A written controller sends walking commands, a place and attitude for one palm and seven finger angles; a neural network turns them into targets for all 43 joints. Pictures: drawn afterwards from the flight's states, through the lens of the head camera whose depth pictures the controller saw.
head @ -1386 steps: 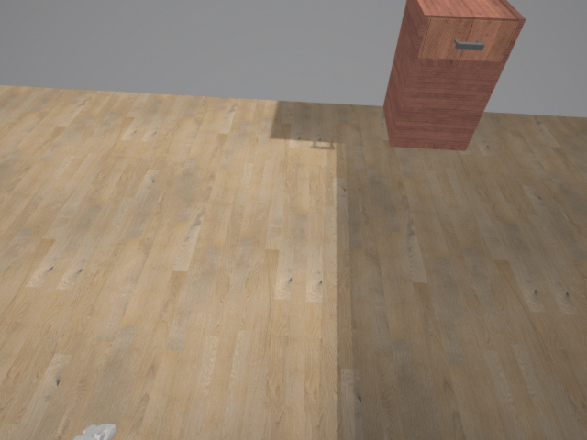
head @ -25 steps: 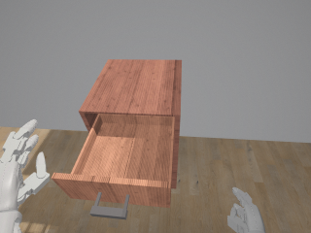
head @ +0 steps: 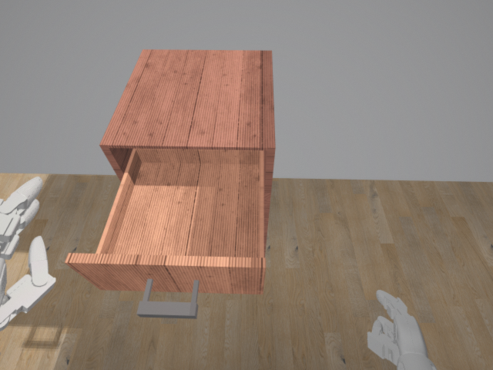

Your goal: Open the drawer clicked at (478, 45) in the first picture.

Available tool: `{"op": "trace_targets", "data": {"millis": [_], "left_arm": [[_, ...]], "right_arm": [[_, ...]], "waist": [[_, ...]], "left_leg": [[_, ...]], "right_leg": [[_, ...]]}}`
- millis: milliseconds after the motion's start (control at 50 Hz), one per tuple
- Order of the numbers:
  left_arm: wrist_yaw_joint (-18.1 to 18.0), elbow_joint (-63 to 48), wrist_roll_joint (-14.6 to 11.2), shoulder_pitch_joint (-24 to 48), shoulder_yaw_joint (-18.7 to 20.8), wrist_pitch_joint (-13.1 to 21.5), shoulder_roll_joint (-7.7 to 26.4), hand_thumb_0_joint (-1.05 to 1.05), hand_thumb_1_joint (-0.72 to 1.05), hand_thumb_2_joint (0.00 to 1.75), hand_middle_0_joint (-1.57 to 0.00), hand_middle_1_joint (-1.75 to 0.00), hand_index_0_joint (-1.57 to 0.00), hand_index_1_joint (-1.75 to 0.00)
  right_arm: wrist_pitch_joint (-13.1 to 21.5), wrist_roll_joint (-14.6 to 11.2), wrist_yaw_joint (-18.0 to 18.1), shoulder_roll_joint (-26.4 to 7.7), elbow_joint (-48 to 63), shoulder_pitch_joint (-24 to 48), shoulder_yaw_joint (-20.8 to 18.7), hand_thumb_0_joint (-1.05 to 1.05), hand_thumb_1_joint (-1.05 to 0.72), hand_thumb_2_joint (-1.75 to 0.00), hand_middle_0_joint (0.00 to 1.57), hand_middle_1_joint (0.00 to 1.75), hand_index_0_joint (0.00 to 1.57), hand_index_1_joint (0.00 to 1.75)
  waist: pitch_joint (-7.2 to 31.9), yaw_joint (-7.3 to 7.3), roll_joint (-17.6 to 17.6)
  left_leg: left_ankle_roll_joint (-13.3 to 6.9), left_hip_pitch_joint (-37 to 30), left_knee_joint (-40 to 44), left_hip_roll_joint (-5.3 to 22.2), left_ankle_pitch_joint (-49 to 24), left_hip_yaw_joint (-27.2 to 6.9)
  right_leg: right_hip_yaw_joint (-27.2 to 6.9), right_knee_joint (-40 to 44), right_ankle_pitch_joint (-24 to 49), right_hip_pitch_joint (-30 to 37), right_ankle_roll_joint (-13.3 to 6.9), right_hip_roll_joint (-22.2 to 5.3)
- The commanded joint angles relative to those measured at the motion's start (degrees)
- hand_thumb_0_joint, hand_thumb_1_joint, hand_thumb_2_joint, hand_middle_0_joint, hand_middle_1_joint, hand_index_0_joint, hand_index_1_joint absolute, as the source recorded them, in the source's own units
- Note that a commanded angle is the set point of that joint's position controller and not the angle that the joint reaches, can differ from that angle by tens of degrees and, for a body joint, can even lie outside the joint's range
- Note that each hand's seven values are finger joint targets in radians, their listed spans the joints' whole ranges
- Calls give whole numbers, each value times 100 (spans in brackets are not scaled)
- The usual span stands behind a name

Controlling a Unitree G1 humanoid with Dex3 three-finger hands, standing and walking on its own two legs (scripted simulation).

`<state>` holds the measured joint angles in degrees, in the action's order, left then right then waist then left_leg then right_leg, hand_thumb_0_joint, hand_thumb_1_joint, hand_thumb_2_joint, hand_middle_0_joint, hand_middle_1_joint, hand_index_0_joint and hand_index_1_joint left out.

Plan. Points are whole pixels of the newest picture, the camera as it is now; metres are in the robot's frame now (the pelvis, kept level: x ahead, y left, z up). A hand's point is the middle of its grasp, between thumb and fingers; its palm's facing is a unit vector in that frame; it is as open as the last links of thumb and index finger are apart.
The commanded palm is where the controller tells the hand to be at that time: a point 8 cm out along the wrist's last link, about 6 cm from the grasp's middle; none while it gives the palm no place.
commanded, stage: step back with the hand held close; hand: left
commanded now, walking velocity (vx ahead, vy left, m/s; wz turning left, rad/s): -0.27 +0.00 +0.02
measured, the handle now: (170, 297) +0.27 +0.18 -0.17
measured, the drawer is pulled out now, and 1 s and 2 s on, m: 0.30 0.30 0.30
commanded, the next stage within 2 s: stop stepping back and stand still in 1.12 s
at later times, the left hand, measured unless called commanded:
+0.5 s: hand (3, 337) +0.14 +0.24 +0.16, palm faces +0.37 -0.80 -0.48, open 7.4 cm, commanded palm +0.07 +0.28 +0.17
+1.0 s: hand (8, 366) +0.11 +0.23 +0.16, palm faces +0.29 -0.83 -0.47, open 7.4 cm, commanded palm +0.04 +0.27 +0.17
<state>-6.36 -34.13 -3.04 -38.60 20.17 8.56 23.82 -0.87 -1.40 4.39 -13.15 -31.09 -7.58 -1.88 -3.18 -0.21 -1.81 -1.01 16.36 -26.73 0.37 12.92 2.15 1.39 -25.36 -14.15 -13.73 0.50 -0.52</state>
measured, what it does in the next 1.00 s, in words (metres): lifts its right foot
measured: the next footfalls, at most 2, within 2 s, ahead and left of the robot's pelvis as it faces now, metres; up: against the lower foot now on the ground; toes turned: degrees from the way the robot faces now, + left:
right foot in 1.12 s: -0.20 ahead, -0.16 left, +0.00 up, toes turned -2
left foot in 1.40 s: -0.20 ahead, +0.04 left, +0.00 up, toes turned +2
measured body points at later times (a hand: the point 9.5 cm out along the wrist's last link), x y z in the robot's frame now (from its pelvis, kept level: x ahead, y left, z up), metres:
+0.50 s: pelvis -0.06 +0.00 -0.01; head -0.01 +0.01 +0.44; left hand +0.11 +0.28 +0.18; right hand +0.14 -0.22 -0.09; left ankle +0.01 +0.11 -0.74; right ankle -0.01 -0.12 -0.74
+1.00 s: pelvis -0.09 -0.01 +0.00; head -0.04 +0.02 +0.44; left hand +0.09 +0.27 +0.18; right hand +0.09 -0.23 -0.08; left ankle -0.04 +0.11 -0.74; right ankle -0.16 -0.13 -0.70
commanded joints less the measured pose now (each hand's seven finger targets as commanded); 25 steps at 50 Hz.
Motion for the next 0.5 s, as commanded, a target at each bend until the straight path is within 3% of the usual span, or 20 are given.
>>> {"op": "trace_targets", "data": {"millis": [0, 80, 160, 240, 260, 380, 480], "left_arm": [[-251, -1249, -48, -209, 876, 386, 791, 0, 90, 90, -20, -30, -20, -30], [-274, -1298, -50, -194, 817, 409, 728, 0, 90, 90, -20, -30, -20, -30], [-325, -1329, -25, -72, 875, 458, 790, 0, 90, 90, -20, -30, -20, -30], [-369, -1430, -6, 47, 809, 558, 725, 0, 90, 90, -20, -30, -20, -30], [-389, -1516, 7, 102, 927, 587, 869, 0, 90, 90, -20, -30, -20, -30], [-452, -1414, 32, 140, 821, 677, 736, 0, 90, 90, -20, -30, -20, -30], [-433, -1457, 66, 155, 928, 750, 760, 0, 90, 90, -20, -30, -20, -30]], "right_arm": [[333, 23, 45, -559, 936, 538, -173, 0, -90, -90, 20, 30, 20, 30], [424, 31, 42, -546, 912, 512, -159, 0, -90, -90, 20, 30, 20, 30], [529, 33, 39, -591, 887, 469, -157, 0, -90, -90, 20, 30, 20, 30], [638, 28, 30, -564, 911, 393, -109, 0, -90, -90, 20, 30, 20, 30], [665, 47, 52, -595, 878, 406, -135, 0, -90, -90, 20, 30, 20, 30], [781, 59, 50, -575, 840, 332, -100, 0, -90, -90, 20, 30, 20, 30], [879, 37, 34, -599, 867, 394, -102, 0, -90, -90, 20, 30, 20, 30]], "waist": [[1310, 74, -135], [1199, 60, -215], [981, 38, -277], [833, -3, -119], [872, -3, -134], [752, -36, -215], [880, 21, -620]], "left_leg": [[-134, -334, 185, 652, -2073, -514], [-178, 79, 267, 718, -1443, -574], [-195, 671, 360, 696, -225, -669], [-195, 976, 371, 614, 825, -749], [-194, 977, 364, 606, 931, -762], [-198, 1183, 478, 662, 1355, -892], [-366, 2027, 846, 987, 1334, -1126]], "right_leg": [[-85, -154, 1652, 478, -28, -297], [-147, -264, 1281, 443, -31, -288], [-301, -219, 776, 393, -82, -318], [-425, -69, 187, 211, -105, -351], [-479, 5, 109, 189, -117, -352], [-437, 31, -512, 58, -110, -299], [-239, -917, 224, 863, -25, -82]]}}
